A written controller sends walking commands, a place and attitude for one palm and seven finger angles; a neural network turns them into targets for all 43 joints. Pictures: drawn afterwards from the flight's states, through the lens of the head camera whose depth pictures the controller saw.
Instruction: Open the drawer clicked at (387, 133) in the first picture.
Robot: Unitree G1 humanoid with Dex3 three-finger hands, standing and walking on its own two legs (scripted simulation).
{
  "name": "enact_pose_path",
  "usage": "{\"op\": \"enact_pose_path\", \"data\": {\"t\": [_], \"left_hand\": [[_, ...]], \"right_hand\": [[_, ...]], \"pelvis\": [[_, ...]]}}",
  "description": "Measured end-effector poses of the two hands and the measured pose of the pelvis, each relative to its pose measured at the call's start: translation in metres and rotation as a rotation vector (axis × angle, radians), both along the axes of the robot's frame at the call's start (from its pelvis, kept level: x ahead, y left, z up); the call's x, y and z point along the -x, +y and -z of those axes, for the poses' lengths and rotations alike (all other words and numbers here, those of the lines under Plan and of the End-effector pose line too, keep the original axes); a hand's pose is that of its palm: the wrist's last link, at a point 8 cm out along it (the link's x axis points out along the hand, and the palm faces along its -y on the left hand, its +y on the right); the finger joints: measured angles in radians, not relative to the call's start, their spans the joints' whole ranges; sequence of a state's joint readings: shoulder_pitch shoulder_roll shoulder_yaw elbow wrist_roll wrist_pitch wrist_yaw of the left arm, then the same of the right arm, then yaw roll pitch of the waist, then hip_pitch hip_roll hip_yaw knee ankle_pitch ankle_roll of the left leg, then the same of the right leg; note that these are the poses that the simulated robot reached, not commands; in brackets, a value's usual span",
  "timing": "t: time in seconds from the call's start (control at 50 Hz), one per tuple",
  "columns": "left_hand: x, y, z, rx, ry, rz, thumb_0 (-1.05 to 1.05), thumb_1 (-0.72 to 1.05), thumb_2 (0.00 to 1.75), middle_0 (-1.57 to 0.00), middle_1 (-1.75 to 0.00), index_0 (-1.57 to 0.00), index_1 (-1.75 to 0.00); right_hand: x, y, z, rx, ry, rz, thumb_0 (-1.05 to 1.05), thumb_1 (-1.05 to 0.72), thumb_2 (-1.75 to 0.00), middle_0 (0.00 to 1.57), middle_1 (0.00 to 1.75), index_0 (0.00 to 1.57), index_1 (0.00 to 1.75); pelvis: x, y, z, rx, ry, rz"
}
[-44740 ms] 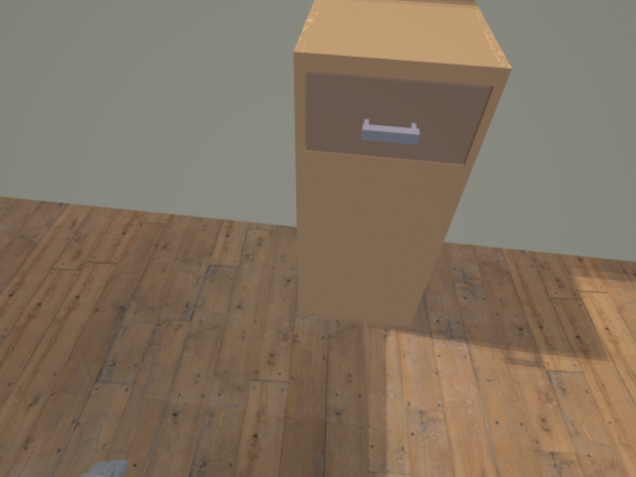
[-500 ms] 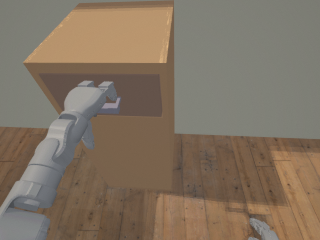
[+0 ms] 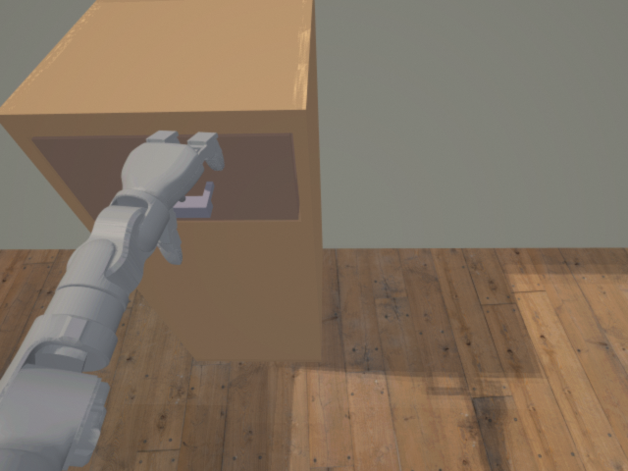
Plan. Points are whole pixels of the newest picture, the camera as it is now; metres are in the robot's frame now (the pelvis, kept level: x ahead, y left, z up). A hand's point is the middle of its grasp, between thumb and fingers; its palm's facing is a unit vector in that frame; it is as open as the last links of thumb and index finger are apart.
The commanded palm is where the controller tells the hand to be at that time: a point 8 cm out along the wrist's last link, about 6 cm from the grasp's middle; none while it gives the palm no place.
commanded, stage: move the hooked fingers above the handle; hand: left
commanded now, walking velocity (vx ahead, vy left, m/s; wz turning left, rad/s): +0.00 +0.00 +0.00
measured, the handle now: (174, 197) +0.49 +0.23 +0.05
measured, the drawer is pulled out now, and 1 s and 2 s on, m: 0.00 0.00 0.00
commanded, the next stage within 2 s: none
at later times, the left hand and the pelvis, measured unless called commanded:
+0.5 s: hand (151, 211) +0.42 +0.23 +0.10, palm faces -0.11 +0.00 -0.99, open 13.8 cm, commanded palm +0.42 +0.23 +0.17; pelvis -0.01 +0.00 +0.00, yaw +1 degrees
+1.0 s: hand (179, 188) +0.44 +0.19 +0.12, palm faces -0.01 +0.01 -1.00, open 13.6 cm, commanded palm +0.42 +0.25 +0.17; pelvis -0.02 +0.00 +0.00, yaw -2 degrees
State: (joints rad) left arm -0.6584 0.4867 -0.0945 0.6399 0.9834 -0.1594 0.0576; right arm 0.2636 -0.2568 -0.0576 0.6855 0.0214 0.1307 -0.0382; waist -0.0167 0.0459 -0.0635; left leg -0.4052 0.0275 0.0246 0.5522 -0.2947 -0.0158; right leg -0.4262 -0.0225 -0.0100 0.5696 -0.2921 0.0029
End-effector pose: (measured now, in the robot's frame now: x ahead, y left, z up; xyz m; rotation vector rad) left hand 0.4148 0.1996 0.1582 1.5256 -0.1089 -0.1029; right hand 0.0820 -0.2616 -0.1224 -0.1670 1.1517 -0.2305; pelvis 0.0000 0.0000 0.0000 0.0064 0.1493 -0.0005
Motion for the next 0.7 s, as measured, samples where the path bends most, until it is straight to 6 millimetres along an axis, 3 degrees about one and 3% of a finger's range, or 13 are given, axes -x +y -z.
{"op": "enact_pose_path", "data": {"t": [0.08,0.18,0.34,0.4,0.46,0.58,0.7], "left_hand": [[-0.003,-0.001,-0.002,0.003,-0.039,-0.017,0.0,-0.49,0.3,-0.42,-1.25,-0.32,-1.2],[-0.003,0.004,-0.006,-0.034,-0.049,-0.09,0.0,-0.49,0.3,-0.4,-1.24,-0.35,-1.23],[0.004,0.05,-0.015,-0.062,0.037,-0.265,0.0,-0.49,0.3,-0.34,-1.21,-0.35,-1.23],[0.009,0.056,-0.011,-0.074,0.09,-0.25,0.0,-0.49,0.3,-0.33,-1.2,-0.34,-1.22],[0.013,0.045,-0.003,-0.065,0.119,-0.162,0.0,-0.49,0.3,-0.32,-1.2,-0.33,-1.21],[0.009,0.006,0.004,-0.008,0.037,0.033,0.0,-0.49,0.3,-0.32,-1.2,-0.33,-1.21],[-0.003,0.0,-0.002,-0.003,-0.078,0.014,0.0,-0.49,0.3,-0.44,-1.28,-0.32,-1.21]], "right_hand": [[0.009,0.003,0.004,-0.021,0.011,0.016,0.01,-0.91,-0.9,0.2,0.29,0.2,0.3],[0.017,0.006,0.007,-0.045,0.012,0.032,0.01,-0.91,-0.9,0.2,0.29,0.2,0.3],[0.02,-0.001,0.0,-0.016,-0.017,0.039,0.01,-0.91,-0.9,0.2,0.3,0.2,0.3],[0.02,-0.008,-0.004,0.015,-0.014,0.021,0.01,-0.9,-0.9,0.2,0.3,0.2,0.3],[0.02,-0.014,-0.007,0.049,-0.004,0.001,0.01,-0.91,-0.9,0.2,0.3,0.2,0.3],[0.017,-0.016,-0.01,0.077,-0.006,-0.001,0.01,-0.91,-0.9,0.2,0.29,0.2,0.3],[0.019,-0.002,-0.002,0.028,-0.001,0.012,0.01,-0.91,-0.9,0.2,0.29,0.2,0.3]], "pelvis": [[0.002,0.0,0.0,-0.002,0.006,0.012],[0.007,-0.001,-0.001,-0.006,-0.001,0.025],[0.013,-0.006,-0.003,-0.006,-0.013,0.019],[0.013,-0.006,-0.003,-0.003,-0.015,0.006],[0.014,-0.004,-0.002,0.0,-0.016,-0.006],[0.014,0.001,0.001,0.005,-0.005,-0.012],[0.014,0.005,0.002,0.003,0.017,0.007]]}}
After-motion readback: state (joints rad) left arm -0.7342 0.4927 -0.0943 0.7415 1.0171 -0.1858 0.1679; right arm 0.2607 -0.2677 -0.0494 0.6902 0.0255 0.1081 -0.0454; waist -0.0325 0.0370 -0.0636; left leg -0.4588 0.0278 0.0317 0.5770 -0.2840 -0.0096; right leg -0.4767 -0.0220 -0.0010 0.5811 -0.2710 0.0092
